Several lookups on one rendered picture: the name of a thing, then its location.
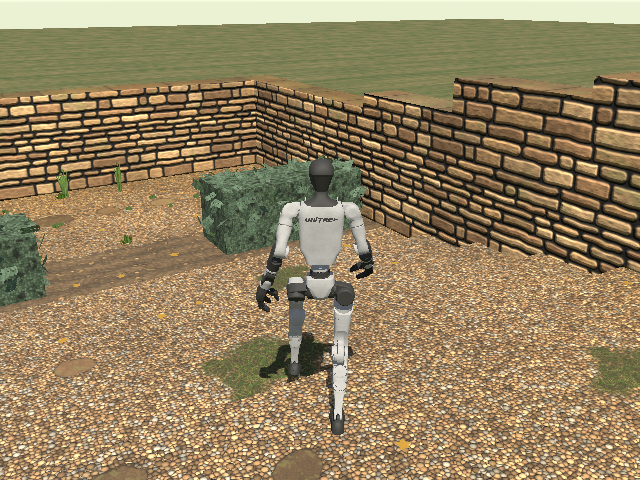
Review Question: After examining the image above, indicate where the robot right forearm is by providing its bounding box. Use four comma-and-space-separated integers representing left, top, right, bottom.
359, 239, 374, 269

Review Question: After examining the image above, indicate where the robot right shin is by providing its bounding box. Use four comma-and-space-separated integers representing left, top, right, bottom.
332, 346, 348, 420

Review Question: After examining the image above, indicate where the robot left upper arm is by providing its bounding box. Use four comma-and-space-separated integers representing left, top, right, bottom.
273, 202, 300, 259

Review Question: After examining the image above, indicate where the robot right hand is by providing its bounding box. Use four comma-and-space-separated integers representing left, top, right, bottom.
350, 262, 373, 279

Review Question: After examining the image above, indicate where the robot left forearm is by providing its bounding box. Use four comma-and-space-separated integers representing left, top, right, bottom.
259, 243, 282, 290

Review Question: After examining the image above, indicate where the robot right upper arm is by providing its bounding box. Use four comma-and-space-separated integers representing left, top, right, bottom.
342, 202, 370, 255

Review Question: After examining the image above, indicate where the robot left hand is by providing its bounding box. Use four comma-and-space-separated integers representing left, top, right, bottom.
256, 285, 279, 312

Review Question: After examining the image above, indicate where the robot right foot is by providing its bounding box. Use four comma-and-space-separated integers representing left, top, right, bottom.
329, 406, 345, 435

